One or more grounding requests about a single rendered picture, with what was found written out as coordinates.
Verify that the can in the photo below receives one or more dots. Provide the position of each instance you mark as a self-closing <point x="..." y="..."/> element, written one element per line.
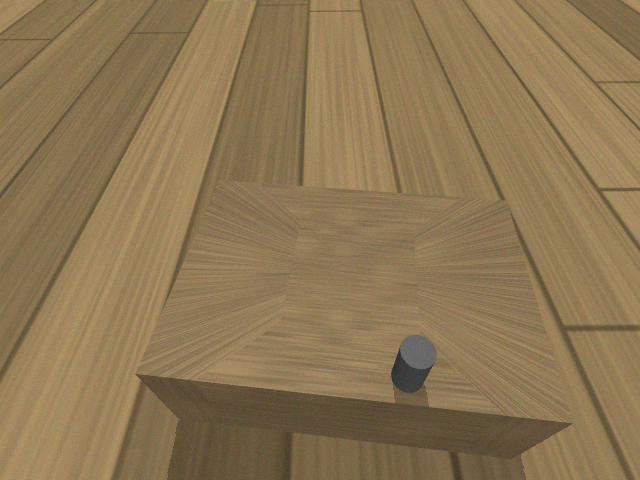
<point x="415" y="358"/>

